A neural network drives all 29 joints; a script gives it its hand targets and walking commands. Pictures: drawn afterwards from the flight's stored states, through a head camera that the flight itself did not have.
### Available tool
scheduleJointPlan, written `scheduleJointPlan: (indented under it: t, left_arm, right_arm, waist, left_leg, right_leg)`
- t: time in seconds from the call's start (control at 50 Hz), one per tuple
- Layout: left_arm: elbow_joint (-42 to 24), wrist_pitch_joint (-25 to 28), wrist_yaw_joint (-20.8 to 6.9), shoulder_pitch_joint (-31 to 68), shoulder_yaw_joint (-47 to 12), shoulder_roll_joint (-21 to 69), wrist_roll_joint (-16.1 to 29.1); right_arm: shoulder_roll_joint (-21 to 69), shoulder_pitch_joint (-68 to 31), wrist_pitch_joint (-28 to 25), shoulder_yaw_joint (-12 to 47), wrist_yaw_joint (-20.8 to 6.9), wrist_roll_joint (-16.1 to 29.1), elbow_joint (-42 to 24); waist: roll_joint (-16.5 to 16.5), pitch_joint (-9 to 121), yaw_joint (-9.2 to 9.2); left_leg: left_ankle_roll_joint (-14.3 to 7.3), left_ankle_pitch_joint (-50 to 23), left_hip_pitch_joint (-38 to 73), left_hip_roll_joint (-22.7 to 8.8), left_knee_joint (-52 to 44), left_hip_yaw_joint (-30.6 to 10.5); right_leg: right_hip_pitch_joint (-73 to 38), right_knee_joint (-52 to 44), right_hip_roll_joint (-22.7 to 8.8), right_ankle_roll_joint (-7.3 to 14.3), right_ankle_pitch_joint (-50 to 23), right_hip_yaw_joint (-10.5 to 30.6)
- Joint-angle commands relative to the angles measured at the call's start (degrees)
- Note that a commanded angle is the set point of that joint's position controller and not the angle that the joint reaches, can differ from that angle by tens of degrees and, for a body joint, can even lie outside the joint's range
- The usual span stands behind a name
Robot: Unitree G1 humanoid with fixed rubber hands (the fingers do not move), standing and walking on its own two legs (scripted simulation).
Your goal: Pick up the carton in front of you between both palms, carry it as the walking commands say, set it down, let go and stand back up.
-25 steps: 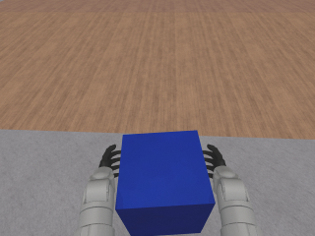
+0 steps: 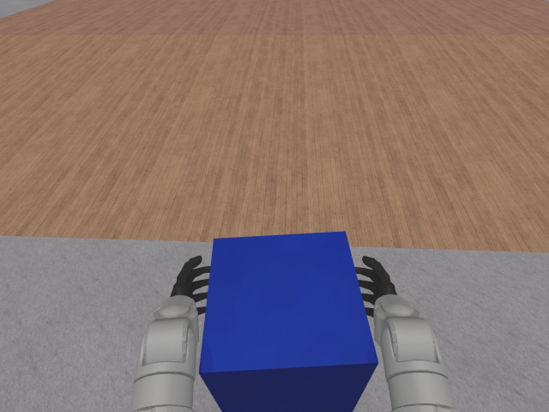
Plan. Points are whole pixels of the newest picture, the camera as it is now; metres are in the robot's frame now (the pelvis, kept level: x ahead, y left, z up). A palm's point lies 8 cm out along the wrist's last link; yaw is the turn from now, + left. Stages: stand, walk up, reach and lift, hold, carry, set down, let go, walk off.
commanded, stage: hold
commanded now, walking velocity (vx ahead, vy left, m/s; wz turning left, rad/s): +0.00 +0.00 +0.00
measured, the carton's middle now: (284, 330) +0.29 +0.00 -0.03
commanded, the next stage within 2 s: carry in 1.24 s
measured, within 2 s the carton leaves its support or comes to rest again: neither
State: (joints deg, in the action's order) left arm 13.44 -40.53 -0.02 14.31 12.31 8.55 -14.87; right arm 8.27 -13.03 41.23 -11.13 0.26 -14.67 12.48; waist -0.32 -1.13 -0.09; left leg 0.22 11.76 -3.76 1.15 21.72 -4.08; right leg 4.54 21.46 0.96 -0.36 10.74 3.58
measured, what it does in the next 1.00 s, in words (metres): stands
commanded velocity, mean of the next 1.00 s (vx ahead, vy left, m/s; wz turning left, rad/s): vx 0.00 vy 0.00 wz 0.00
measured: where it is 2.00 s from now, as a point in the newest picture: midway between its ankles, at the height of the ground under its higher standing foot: outside the picture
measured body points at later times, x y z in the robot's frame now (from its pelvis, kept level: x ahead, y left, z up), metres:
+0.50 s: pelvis -0.01 +0.00 +0.00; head -0.06 +0.00 +0.45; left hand +0.29 +0.15 +0.04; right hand +0.29 -0.15 +0.04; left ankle +0.01 +0.12 -0.75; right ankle +0.02 -0.12 -0.75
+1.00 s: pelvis +0.00 +0.00 +0.00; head -0.04 +0.00 +0.45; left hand +0.29 +0.15 +0.04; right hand +0.29 -0.15 +0.04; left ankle +0.01 +0.12 -0.75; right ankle +0.02 -0.12 -0.75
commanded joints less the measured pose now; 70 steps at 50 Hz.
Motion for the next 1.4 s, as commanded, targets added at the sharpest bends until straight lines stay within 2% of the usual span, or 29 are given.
scheduleJointPlan:
  t: [0.0, 0.12, 0.34, 0.5, 0.84, 1.2, 1.22, 1.24, 1.26, 1.28, 1.3, 1.32, 1.34, 1.36, 1.38]
  left_arm:
    - [-5.0, 0.1, -12.9, 24.2, -33.0, 53.6, 14.9]
    - [-2.2, -1.6, -13.3, 26.3, -29.7, 51.3, 13.2]
    - [0.3, -0.5, -14.5, 33.2, -29.8, 53.5, 13.5]
    - [0.7, -0.6, -14.5, 32.4, -29.3, 53.1, 12.9]
    - [-4.0, -1.4, -13.6, 26.0, -30.9, 52.3, 14.1]
    - [-4.0, -1.3, -13.4, 27.0, -31.2, 52.2, 14.2]
    - [-3.4, -1.6, -13.4, 28.8, -32.2, 52.7, 14.9]
    - [-3.7, -1.7, -13.4, 28.8, -32.4, 52.3, 15.6]
    - [-4.9, -1.8, -13.2, 29.2, -33.6, 52.5, 16.1]
    - [-6.5, -2.0, -13.0, 30.1, -34.8, 52.8, 16.8]
    - [-8.2, -2.3, -12.7, 30.4, -36.0, 53.0, 17.8]
    - [-9.9, -2.9, -12.3, 30.0, -37.3, 52.7, 18.7]
    - [-11.5, -3.7, -11.8, 29.0, -38.6, 52.1, 19.4]
    - [-13.3, -5.0, -11.1, 27.7, -39.7, 51.3, 19.8]
    - [-15.5, -6.6, -10.6, 27.5, -40.9, 50.5, 20.5]
  right_arm:
    - [53.0, -27.9, -1.0, 33.5, -13.1, 15.6, -7.3]
    - [51.1, -29.2, 0.7, 29.8, -13.1, 13.8, -4.2]
    - [54.0, -36.0, -0.2, 30.1, -13.8, 14.2, -1.6]
    - [53.9, -35.0, 0.0, 29.4, -13.8, 13.6, -1.0]
    - [52.3, -29.1, 0.5, 31.0, -13.2, 14.7, -6.1]
    - [51.9, -30.0, 0.4, 31.4, -13.0, 14.9, -6.2]
    - [52.2, -32.2, 0.7, 32.0, -13.1, 15.2, -5.4]
    - [52.3, -32.4, 0.7, 32.4, -13.2, 15.9, -6.2]
    - [52.3, -33.3, 0.8, 33.6, -13.2, 16.8, -7.7]
    - [52.4, -34.1, 1.1, 34.8, -13.0, 17.6, -9.1]
    - [52.4, -34.7, 1.4, 35.9, -12.8, 18.5, -10.4]
    - [52.3, -34.7, 2.0, 37.2, -12.5, 19.5, -11.8]
    - [52.2, -34.3, 2.9, 38.9, -12.3, 20.7, -13.4]
    - [52.0, -33.8, 4.2, 40.5, -12.0, 21.9, -14.8]
    - [51.7, -33.4, 5.6, 41.7, -11.8, 22.9, -16.1]
  waist:
    - [0.0, 17.0, 0.33]
    - [0.1, 9.1, 0.02]
    - [0.3, 12.0, 0.31]
    - [0.2, 12.6, 0.2]
    - [0.0, 13.6, 0.22]
    - [0.2, 12.5, 0.24]
    - [1.7, 13.5, 0.25]
    - [2.2, 13.6, 0.24]
    - [2.1, 12.5, 0.32]
    - [2.4, 11.8, 0.17]
    - [3.2, 12.2, 0.34]
    - [4.7, 14.5, 0.57]
    - [6.6, 17.3, 0.71]
    - [7.9, 18.8, 0.6]
    - [8.0, 19.3, 0.43]
  left_leg:
    - [0.2, -16.2, 3.7, 3.9, -3.0, -1.2]
    - [-0.3, -4.5, 0.0, 3.7, -4.3, -0.3]
    - [-0.7, -0.2, -1.5, 3.3, -3.4, 0.1]
    - [-0.6, -2.9, -0.6, 3.5, -3.4, 0.2]
    - [-0.1, -11.1, 2.1, 3.8, -3.5, -0.5]
    - [-0.3, -7.8, 1.1, 3.7, -3.3, -0.5]
    - [-1.0, 1.4, -5.7, -6.3, 0.2, -0.3]
    - [-1.2, 13.8, -7.0, -5.5, -0.7, -1.4]
    - [-1.3, 24.3, -10.8, -4.5, -0.8, -1.3]
    - [-1.3, 28.0, -13.7, -3.8, 0.2, -0.8]
    - [-1.1, 23.9, -14.9, -3.2, 2.6, 0.4]
    - [-0.8, 16.7, -14.6, -2.4, 6.4, 2.6]
    - [-0.4, 10.8, -14.0, -1.3, 10.4, 5.3]
    - [-0.2, 10.2, -13.9, -0.3, 9.8, 7.3]
    - [-0.2, 11.6, -13.0, -0.3, 7.7, 8.2]
  right_leg:
    - [-7.2, -2.1, 4.3, -0.2, -15.5, 0.9]
    - [-3.9, -3.4, 3.8, 0.4, -4.1, 0.6]
    - [-4.2, -2.3, 3.5, 0.4, -0.4, 0.3]
    - [-4.8, -2.6, 3.6, 0.3, -3.1, 0.3]
    - [-6.4, -2.5, 4.1, 0.1, -10.8, 0.7]
    - [-5.3, -2.3, 4.0, 0.2, -7.2, 0.6]
    - [2.1, 0.2, -6.7, 0.6, 2.5, 0.1]
    - [4.9, -2.3, -6.6, 1.1, 16.1, 2.6]
    - [7.9, -3.3, -6.5, 1.6, 27.8, 3.4]
    - [8.6, -3.9, -6.9, 1.9, 32.5, 4.2]
    - [7.8, -4.1, -7.7, 2.4, 30.2, 5.0]
    - [6.6, -4.8, -9.1, 3.1, 26.0, 6.4]
    - [5.7, -6.2, -10.9, 4.4, 23.5, 9.0]
    - [5.8, -6.8, -12.3, 5.6, 24.1, 10.6]
    - [7.0, -6.8, -12.7, 6.1, 26.1, 10.2]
